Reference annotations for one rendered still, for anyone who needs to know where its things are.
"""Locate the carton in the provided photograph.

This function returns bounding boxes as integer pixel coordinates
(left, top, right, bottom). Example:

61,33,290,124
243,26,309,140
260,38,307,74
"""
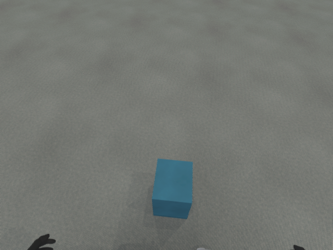
152,158,193,219

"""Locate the robot left hand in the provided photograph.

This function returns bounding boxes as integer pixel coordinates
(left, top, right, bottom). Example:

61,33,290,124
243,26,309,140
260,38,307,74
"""
28,234,56,250

